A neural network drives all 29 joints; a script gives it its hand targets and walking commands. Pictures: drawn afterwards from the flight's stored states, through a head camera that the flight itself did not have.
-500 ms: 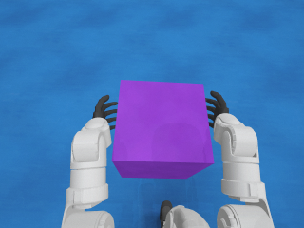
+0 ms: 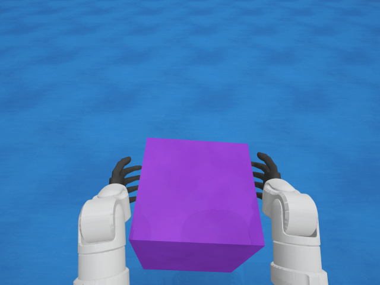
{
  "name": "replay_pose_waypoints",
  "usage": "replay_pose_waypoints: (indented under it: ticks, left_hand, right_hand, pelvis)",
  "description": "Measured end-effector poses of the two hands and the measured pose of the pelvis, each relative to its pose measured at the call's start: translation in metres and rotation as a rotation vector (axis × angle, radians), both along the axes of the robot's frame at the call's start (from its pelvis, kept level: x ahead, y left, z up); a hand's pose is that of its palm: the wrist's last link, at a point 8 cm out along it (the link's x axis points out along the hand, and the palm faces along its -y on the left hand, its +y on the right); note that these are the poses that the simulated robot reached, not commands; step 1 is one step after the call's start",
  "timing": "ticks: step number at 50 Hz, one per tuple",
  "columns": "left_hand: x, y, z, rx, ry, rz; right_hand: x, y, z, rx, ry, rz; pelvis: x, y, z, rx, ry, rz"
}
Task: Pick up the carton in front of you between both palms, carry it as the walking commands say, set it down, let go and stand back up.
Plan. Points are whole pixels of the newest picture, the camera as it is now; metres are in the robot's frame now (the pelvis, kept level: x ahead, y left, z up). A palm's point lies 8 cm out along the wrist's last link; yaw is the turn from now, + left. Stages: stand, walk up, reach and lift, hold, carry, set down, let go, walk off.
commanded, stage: carry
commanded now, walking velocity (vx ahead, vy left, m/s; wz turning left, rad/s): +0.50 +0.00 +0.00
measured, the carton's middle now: (192, 210) +0.28 +0.00 +0.01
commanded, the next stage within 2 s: none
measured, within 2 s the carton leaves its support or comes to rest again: neither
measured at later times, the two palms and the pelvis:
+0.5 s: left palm (146, 104) +0.56 +0.12 +0.09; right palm (248, 100) +0.58 -0.17 +0.09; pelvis +0.30 -0.04 +0.01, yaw +3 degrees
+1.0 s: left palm (145, 61) +0.85 +0.16 +0.08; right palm (224, 58) +0.85 -0.14 +0.09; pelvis +0.57 +0.01 +0.02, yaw +0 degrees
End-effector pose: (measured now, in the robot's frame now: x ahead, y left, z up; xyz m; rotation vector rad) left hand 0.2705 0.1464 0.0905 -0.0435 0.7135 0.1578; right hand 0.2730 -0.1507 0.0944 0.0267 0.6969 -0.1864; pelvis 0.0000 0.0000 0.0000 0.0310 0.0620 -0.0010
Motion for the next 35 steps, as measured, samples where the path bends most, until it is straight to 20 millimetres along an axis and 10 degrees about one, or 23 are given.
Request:
replay_pose_waypoints:
  ticks: [9,20,35]
  left_hand:
    - [0.091,0.003,0.008,0.006,0.051,-0.032]
    - [0.24,-0.02,0.013,0.045,-0.05,0.018]
    - [0.412,-0.011,0.026,0.039,-0.014,0.054]
  right_hand:
    - [0.085,0.003,0.011,-0.009,0.054,-0.019]
    - [0.249,-0.02,0.005,0.025,-0.047,0.03]
    - [0.431,-0.01,0.019,0.022,-0.012,0.062]
  pelvis:
    - [0.094,0.007,0.024,-0.042,0.016,-0.004]
    - [0.249,-0.026,-0.002,-0.046,-0.008,0.034]
    - [0.423,-0.025,0.024,-0.017,0.015,0.049]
